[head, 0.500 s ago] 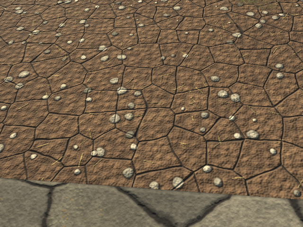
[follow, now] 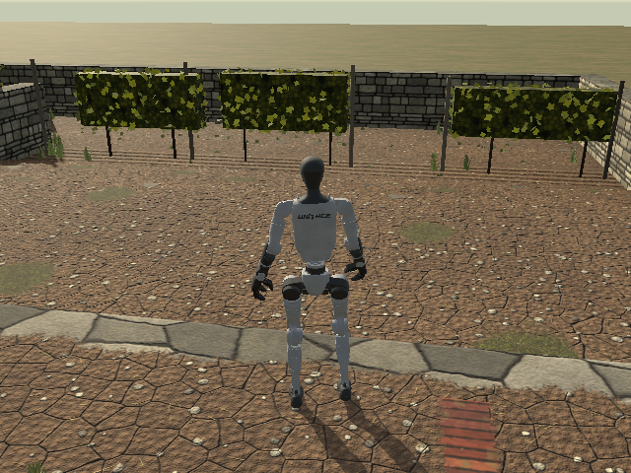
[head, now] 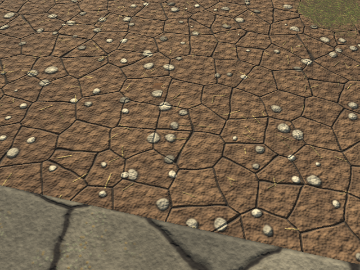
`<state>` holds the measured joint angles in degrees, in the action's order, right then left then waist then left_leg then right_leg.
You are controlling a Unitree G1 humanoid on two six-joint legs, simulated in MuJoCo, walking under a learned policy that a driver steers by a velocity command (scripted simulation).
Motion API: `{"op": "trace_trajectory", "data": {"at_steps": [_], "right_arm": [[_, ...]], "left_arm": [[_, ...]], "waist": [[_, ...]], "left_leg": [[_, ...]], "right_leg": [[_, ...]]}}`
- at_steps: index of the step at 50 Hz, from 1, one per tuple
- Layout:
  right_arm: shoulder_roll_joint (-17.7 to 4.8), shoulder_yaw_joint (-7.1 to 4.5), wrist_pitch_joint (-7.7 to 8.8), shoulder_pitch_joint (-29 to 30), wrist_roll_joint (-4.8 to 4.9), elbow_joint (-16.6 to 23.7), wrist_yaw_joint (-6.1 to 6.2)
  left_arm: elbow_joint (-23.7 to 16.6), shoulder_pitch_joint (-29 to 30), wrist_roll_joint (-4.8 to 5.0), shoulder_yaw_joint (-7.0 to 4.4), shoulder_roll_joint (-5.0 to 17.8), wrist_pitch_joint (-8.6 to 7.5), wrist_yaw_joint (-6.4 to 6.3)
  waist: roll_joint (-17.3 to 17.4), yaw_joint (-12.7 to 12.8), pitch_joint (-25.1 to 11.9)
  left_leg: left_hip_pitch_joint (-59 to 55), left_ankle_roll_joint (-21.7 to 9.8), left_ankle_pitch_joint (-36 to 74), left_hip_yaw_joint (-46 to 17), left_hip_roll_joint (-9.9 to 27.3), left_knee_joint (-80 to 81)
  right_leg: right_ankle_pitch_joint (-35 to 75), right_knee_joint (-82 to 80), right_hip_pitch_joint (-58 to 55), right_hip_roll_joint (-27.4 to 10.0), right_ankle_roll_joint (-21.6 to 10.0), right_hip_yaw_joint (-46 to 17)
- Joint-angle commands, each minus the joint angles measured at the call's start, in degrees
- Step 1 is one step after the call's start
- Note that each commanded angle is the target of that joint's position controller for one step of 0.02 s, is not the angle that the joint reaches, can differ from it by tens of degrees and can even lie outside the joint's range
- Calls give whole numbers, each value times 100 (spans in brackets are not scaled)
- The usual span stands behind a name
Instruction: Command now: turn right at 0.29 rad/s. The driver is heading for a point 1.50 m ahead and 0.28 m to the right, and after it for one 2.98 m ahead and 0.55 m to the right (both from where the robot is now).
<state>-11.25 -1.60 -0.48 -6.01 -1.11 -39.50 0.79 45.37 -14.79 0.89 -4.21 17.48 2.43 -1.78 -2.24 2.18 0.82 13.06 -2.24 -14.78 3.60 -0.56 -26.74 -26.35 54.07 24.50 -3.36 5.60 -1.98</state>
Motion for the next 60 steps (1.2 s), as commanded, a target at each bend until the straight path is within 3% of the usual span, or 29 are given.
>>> {"op": "trace_trajectory", "data": {"at_steps": [1, 5, 8, 10, 11, 12, 13, 14, 15, 16, 17, 18, 21, 28, 33, 36, 38, 39, 40, 41, 42, 43, 44, 45, 46, 49, 53, 57, 60], "right_arm": [[-1132, -383, -11, -16, 41, 235, 123], [-1251, -453, -75, 78, 56, 183, 132], [-1367, -500, -105, 168, 142, 141, 135], [-1367, -512, -134, 258, 248, 83, 150], [-1208, -488, -128, -36, 246, -46, 134], [-845, -386, -96, -25, -14, 110, 95], [-901, -378, -59, 638, -16, 394, 127], [-1122, -450, -37, 655, 69, 370, 110], [-1182, -486, 0, 535, 154, 320, 66], [-1236, -525, 33, 466, 159, 205, 50], [-1315, -554, 64, 479, 138, 175, 40], [-1281, -555, 123, 473, 144, 157, 8], [-1221, -555, 326, 482, 141, 83, -39], [-1038, -451, 557, 728, 164, 57, -140], [-1040, -353, 716, 1067, 216, 187, -264], [-1183, -369, 800, 865, 236, 194, -304], [-1300, -437, 822, 160, 213, -22, -275], [-1488, -512, 826, -538, 184, -180, -232], [-1849, -577, 821, -1458, 110, -311, -214], [-2188, -661, 782, -1822, 124, -506, -300], [-1622, -502, 772, -1616, 291, -479, -335], [-1375, -424, 718, -1333, 275, -386, -312], [-1320, -391, 661, -1160, 191, -301, -294], [-1240, -357, 615, -1063, 160, -248, -275], [-1196, -323, 592, -1026, 132, -213, -242], [-1276, -338, 558, -1096, 229, -233, -135], [-1488, -403, 478, -1335, 268, -329, -17], [-1496, -409, 398, -1708, 335, -416, 24], [-1492, -431, 346, -1586, 315, -364, 35]], "left_arm": [[-557, 337, 14, -88, 416, -37, -20], [-715, 342, 3, -64, 377, -23, 65], [-779, 191, 17, -84, 399, -19, 170], [-700, -158, 1, -120, 397, -28, 229], [-692, -266, -52, -198, 614, -41, 195], [-804, -400, -69, -386, 1361, -66, 87], [-962, -425, -242, -362, 1484, -172, 151], [-956, -499, -241, -321, 1297, -304, 200], [-897, -409, -117, -293, 1137, -391, 198], [-898, -245, 14, -248, 951, -405, 177], [-921, -148, 66, -183, 817, -408, 139], [-949, -159, 34, -143, 776, -412, 101], [-985, -373, -62, -148, 803, -506, 33], [-899, -568, 1, -205, 946, -539, 16], [-738, -798, 18, -187, 940, -535, 75], [-679, -807, 26, -175, 922, -501, 109], [-692, -676, 8, -130, 812, -465, 101], [-729, -608, -44, -62, 630, -476, 91], [-884, -567, -113, 42, 354, -503, 53], [-1044, -976, -19, 84, 229, -615, 28], [-981, -750, 60, -7, 713, -691, 55], [-1005, -302, 86, -32, 817, -758, 106], [-1031, -36, 13, -6, 719, -827, 125], [-1089, 150, -85, -19, 675, -879, 155], [-1127, 169, -132, -19, 601, -903, 185], [-1235, 324, -173, 56, 349, -888, 216], [-1431, 1195, -133, 177, 106, -941, 266], [-1523, 1569, -27, 89, 327, -975, 315], [-1435, 1095, -11, -60, 594, -1000, 275]], "waist": [[954, -325, -264], [972, -322, -361], [1028, -207, -458], [969, 31, -518], [497, 6, -485], [-1230, -154, -548], [-1482, 168, -574], [-684, 230, -717], [-439, 69, -590], [-199, -8, -392], [-354, -29, -171], [-508, -61, -54], [-413, -37, -57], [-644, 120, 80], [-558, 336, 255], [-671, 197, 235], [-654, -196, -66], [-477, -515, -548], [469, -808, -1278], [2184, -554, -1430], [1484, -603, -813], [1087, -614, -232], [677, -568, -86], [534, -501, 62], [617, -396, 22], [784, -306, 20], [726, -541, 136], [789, -590, 73], [897, -198, -111]], "left_leg": [[-673, -1220, 2255, -1034, 1749, 783], [-727, -1254, 2445, -908, 1907, 721], [-760, -1092, 2592, -751, 1965, 487], [-509, -698, 2133, -409, 1775, -8], [-63, -250, 1261, -35, 1454, -645], [1444, 405, -748, 623, 707, -2422], [2367, 579, -2570, -122, -70, -3653], [2614, 512, -2369, -618, 90, -4230], [2848, 384, -1734, -751, 252, -4151], [3025, 323, -1179, -775, 380, -3875], [3112, 313, -716, -806, 433, -3626], [3030, 326, -341, -770, 380, -3524], [2976, 392, 422, -766, 279, -2774], [2292, 664, 1047, -740, 144, -980], [1863, 486, 972, -611, 143, -367], [1422, 240, 673, -488, 95, -101], [428, 0, 819, -282, -49, 239], [-583, -264, 809, -605, 235, 182], [-2007, -794, 355, -2077, 1215, 336], [-3038, -1553, -726, -4515, 2090, 1046], [-2781, -1512, -1513, -4649, 2083, 1272], [-2260, -1357, -1187, -3849, 1850, 1274], [-1850, -1271, -662, -3387, 1595, 1343], [-1531, -1262, -57, -3104, 1425, 1420], [-1293, -1243, 389, -2858, 1259, 1500], [-835, -1295, 1265, -2351, 1039, 1642], [-153, -1026, 1708, -1832, 706, 1552], [-312, -817, 1401, -2243, 898, 1217], [-489, -593, 1898, -2442, 927, 545]], "right_leg": [[-44, 0, 488, -94, 7, 58], [-32, -534, 160, -78, -129, 309], [243, -1196, -234, 17, -350, 502], [1205, -2356, -937, 224, -629, 707], [2140, -2987, -1465, 197, -854, 330], [4362, -3230, -2421, -1190, -1440, -1632], [5042, -3448, -2187, -2040, -2587, -2868], [3785, -3610, -2331, -1810, -2649, -2639], [2097, -3710, -2391, -1459, -2309, -2352], [557, -3896, -2344, -1210, -2014, -2242], [-259, -4151, -2258, -1105, -1908, -2284], [-471, -4340, -2149, -993, -1863, -2291], [169, -4503, -2378, -854, -1803, -2086], [750, -4402, -1950, -652, -1775, -1783], [882, -4182, -1840, -780, -1818, -1892], [1485, -3947, -1975, -893, -1777, -2072], [2573, -3361, -1909, -681, -1596, -1830], [3187, -2426, -1609, -388, -1397, -1467], [2506, -598, -569, 152, -1074, -845], [-442, 992, 1280, 857, -697, -500], [-444, 1558, 2036, 487, -688, -719], [66, 1606, 2229, 221, -735, -582], [481, 1442, 2142, 65, -753, -435], [753, 1134, 2065, -48, -712, -382], [937, 882, 1822, -119, -662, -360], [1076, -31, 1532, -62, -407, -108], [2400, -1718, 710, 245, -230, 52], [2863, -2436, 87, 412, -298, -161], [2436, -2765, -754, 398, -590, -135]]}}
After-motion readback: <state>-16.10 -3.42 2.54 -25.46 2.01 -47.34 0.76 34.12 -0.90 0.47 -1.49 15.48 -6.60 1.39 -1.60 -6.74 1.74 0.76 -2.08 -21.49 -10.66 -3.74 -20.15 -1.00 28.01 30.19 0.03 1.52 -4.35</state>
